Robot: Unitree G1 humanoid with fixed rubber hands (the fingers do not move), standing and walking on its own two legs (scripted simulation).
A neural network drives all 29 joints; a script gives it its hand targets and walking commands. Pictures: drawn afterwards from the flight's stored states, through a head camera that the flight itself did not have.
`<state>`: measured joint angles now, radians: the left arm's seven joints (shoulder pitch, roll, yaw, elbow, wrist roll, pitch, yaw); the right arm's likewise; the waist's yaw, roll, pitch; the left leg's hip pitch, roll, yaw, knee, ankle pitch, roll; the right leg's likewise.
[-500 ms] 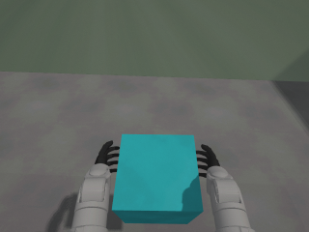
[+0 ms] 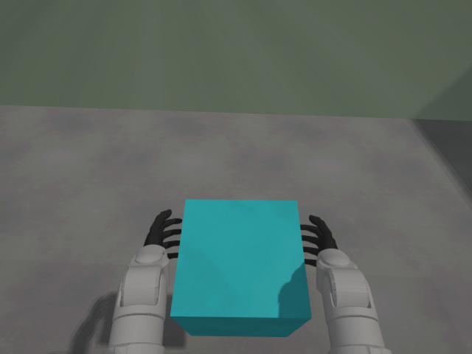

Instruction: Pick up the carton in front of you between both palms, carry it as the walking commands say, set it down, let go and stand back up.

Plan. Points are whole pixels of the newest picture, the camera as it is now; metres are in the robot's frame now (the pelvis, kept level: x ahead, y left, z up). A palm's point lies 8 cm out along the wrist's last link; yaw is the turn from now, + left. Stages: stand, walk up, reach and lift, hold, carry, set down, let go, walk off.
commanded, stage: carry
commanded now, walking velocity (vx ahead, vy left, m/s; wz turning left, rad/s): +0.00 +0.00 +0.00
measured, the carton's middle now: (240, 273) +0.31 +0.00 -0.07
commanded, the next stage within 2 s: hold in 0.58 s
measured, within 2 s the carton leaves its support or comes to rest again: neither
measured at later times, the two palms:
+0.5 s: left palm (160, 254) +0.29 +0.14 +0.04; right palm (332, 259) +0.28 -0.16 +0.04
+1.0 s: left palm (176, 244) +0.30 +0.11 +0.05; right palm (356, 281) +0.24 -0.18 +0.05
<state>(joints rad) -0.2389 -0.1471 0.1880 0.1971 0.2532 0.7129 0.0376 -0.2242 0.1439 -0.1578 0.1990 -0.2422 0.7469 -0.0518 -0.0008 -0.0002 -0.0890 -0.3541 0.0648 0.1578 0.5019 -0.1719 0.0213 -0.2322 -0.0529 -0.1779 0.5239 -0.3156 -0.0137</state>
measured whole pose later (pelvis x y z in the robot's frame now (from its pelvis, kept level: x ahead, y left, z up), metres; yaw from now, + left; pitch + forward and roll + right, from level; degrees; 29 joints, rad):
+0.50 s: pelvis -0.01 -0.01 +0.00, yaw +0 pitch +2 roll +0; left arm -0.24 -0.15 0.19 0.20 0.26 0.71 0.03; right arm -0.22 0.14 -0.16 0.20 -0.25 0.74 -0.05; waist 0.00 0.00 -0.10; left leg -0.37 0.08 0.15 0.51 -0.16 0.01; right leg -0.25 -0.04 -0.18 0.54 -0.32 -0.03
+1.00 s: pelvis -0.02 +0.02 +0.01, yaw -11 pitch -7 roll +0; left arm -0.30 -0.16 0.26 0.29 0.32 0.69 0.00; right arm -0.27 0.15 -0.22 0.30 -0.27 0.71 -0.01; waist 0.01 -0.02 0.02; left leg -0.12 -0.01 -0.05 0.41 -0.16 -0.01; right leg -0.07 0.02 0.05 0.43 -0.22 0.00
